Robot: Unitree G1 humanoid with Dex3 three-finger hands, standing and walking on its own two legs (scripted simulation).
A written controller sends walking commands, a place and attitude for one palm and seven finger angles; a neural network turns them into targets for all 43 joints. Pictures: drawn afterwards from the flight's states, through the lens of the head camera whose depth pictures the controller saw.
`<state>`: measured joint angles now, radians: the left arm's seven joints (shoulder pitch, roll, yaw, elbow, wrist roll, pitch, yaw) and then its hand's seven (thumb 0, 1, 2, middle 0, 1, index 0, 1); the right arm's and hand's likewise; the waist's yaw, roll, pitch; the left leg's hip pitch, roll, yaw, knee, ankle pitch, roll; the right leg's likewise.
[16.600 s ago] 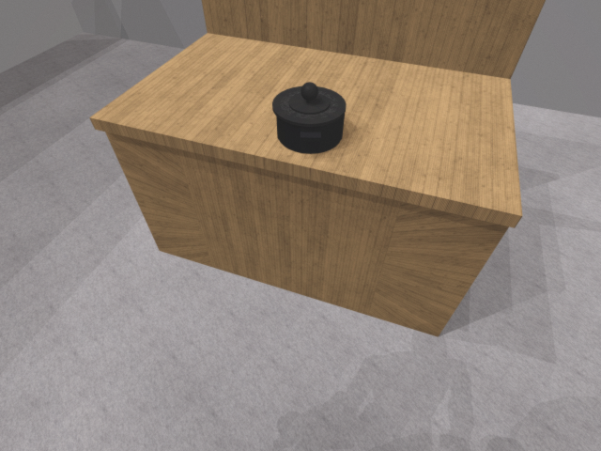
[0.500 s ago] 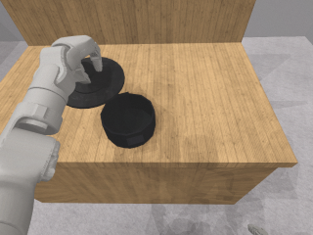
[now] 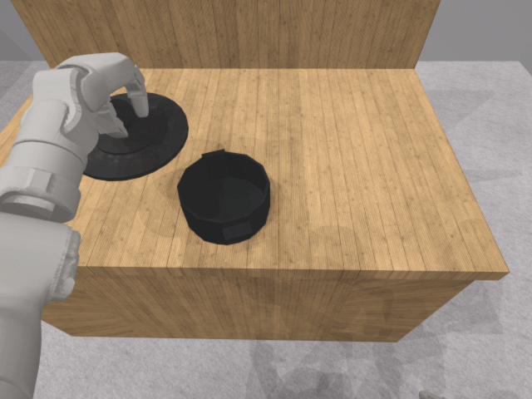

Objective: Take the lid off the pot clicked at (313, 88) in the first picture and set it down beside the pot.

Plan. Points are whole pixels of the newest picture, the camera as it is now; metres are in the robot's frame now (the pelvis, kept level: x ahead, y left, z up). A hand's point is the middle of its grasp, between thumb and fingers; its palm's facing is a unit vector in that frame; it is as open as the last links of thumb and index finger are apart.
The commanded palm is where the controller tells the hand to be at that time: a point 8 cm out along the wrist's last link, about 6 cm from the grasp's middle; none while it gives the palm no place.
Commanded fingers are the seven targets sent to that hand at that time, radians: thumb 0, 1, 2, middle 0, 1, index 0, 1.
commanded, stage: move the lid sideways beside the pot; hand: left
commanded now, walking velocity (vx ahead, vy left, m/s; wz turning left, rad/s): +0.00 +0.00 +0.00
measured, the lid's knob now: (119, 114) +0.50 +0.21 +0.16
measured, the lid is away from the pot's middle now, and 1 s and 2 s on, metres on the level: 0.14 0.24 0.24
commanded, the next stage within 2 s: lower the lid onto the table in 0.94 s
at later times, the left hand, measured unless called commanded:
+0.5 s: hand (76, 113) +0.49 +0.27 +0.18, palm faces -0.36 -0.08 -0.93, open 6.9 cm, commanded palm +0.50 +0.28 +0.25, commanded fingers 0.00 0.78 0.74 -0.91 -1.06 -0.93 -1.09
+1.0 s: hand (43, 119) +0.48 +0.31 +0.17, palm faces -0.37 -0.05 -0.93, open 6.9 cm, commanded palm +0.50 +0.30 +0.25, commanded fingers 0.00 0.78 0.74 -0.91 -1.06 -0.93 -1.09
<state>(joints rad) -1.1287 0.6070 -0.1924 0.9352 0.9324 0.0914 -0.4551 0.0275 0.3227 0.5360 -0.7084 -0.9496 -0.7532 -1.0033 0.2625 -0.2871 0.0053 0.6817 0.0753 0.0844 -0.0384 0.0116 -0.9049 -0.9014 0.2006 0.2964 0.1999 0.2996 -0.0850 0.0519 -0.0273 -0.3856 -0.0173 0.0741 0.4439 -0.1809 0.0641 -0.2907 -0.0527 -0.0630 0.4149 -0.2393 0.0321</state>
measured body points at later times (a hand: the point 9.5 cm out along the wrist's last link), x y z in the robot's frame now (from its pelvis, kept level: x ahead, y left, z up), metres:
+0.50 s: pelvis +0.01 +0.00 +0.00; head +0.07 -0.01 +0.45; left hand +0.50 +0.27 +0.23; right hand +0.05 -0.29 -0.12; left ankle +0.02 +0.08 -0.74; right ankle -0.03 -0.14 -0.74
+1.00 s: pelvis +0.01 +0.01 +0.00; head +0.09 +0.02 +0.44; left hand +0.49 +0.31 +0.23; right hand +0.07 -0.28 -0.12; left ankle +0.02 +0.08 -0.74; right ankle -0.03 -0.14 -0.74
